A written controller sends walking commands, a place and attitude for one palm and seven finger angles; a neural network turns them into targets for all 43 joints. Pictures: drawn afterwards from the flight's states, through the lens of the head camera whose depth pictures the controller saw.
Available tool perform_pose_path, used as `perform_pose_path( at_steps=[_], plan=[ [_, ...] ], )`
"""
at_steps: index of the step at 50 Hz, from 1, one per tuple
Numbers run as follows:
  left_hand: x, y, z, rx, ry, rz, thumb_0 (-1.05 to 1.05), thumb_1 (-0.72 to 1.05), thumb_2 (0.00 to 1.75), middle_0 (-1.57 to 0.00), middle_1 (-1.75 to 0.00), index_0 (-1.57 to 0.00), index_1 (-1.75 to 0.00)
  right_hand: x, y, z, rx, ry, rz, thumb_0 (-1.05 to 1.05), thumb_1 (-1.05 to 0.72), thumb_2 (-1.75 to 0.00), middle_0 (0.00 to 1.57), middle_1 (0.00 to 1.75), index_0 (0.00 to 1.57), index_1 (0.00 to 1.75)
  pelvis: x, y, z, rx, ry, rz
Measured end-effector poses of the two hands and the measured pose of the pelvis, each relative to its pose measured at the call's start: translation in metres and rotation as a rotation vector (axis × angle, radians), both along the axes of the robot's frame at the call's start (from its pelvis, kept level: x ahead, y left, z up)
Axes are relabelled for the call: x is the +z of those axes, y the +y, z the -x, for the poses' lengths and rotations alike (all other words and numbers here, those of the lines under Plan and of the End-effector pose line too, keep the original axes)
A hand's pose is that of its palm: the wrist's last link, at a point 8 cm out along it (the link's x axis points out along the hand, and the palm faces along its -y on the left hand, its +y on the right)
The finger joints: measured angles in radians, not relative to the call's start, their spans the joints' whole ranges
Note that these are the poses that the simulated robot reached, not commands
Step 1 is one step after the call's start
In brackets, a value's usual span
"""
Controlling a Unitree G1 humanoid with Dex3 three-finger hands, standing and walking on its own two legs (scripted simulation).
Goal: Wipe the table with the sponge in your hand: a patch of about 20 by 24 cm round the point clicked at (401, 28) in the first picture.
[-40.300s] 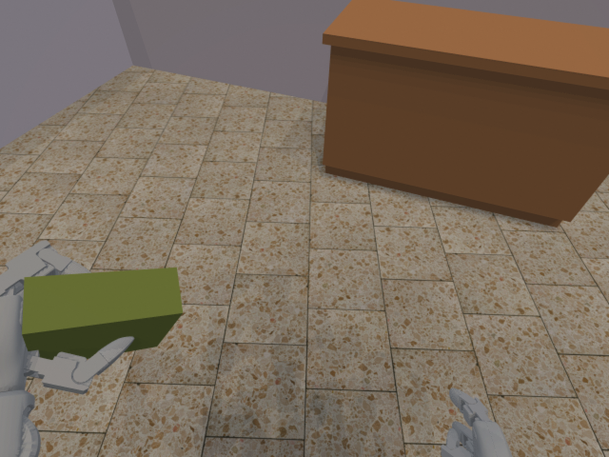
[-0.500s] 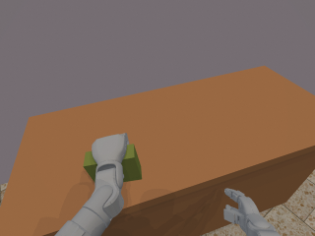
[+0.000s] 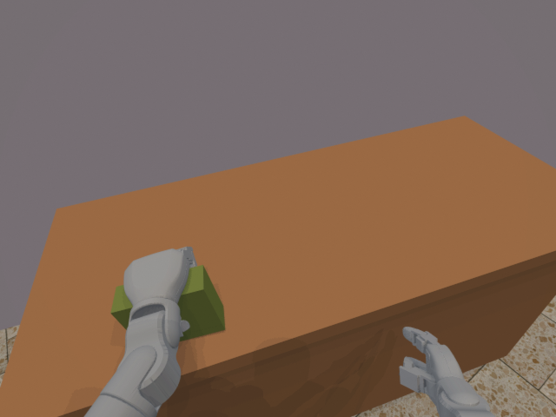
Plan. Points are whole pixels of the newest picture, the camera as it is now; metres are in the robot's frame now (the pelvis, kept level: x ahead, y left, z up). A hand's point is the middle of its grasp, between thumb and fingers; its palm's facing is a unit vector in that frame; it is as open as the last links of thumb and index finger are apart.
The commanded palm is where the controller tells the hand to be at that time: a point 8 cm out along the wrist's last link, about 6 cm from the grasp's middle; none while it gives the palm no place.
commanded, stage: slide back across to the middle lane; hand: left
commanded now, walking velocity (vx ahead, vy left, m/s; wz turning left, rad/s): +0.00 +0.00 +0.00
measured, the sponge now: (177, 315) +0.27 +0.21 +0.00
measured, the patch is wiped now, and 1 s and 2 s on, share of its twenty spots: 1.00 1.00 1.00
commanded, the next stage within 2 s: wipe forward along the middle lane in 0.04 s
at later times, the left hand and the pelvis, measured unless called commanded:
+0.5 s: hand (155, 287) +0.29 +0.24 +0.04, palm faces -0.03 -0.09 -1.00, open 9.1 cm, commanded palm +0.27 +0.24 +0.08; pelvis +0.00 +0.00 +0.00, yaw +1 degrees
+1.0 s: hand (155, 261) +0.34 +0.27 +0.04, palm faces -0.07 -0.04 -1.00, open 9.1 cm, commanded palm +0.33 +0.27 +0.08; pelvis -0.02 +0.01 -0.01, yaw +2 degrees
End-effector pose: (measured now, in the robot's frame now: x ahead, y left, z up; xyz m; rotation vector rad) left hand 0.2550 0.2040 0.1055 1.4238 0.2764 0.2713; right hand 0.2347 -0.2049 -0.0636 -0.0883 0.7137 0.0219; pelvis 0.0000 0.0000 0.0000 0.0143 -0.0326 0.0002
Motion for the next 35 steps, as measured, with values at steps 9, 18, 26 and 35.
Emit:
perform_pose_path(
  at_steps=[9,18,26,35],
  plan=[
    [-0.001,0.017,0.004,0.022,0.018,-0.014,-0.01,-0.46,1.12,-0.79,-1.48,-0.84,-1.45,-0.006,-0.004,0.009,-0.017,0.013,0.023,0.02,-0.91,-0.90,0.19,0.30,0.20,0.30,0.000,0.001,0.002,0.004,0.005,0.002],
    [-0.005,0.031,-0.010,0.037,0.053,-0.027,-0.03,-0.47,1.13,-0.80,-1.47,-0.85,-1.42,-0.018,-0.009,0.021,-0.040,0.057,0.054,0.02,-0.90,-0.90,0.20,0.30,0.20,0.30,0.000,0.002,0.002,0.012,0.028,0.004],
    [-0.006,0.038,-0.022,0.041,0.059,-0.041,-0.03,-0.49,1.13,-0.82,-1.45,-0.86,-1.41,-0.027,-0.012,0.033,-0.056,0.093,0.066,0.02,-0.90,-0.90,0.20,0.30,0.20,0.30,-0.002,0.003,0.003,0.019,0.050,0.007],
    [-0.006,0.044,-0.040,0.039,0.075,-0.064,-0.03,-0.50,1.15,-0.83,-1.45,-0.87,-1.40,-0.035,-0.015,0.048,-0.073,0.133,0.081,0.01,-0.90,-0.90,0.20,0.30,0.20,0.30,-0.004,0.004,0.010,0.028,0.075,0.011]
  ],
)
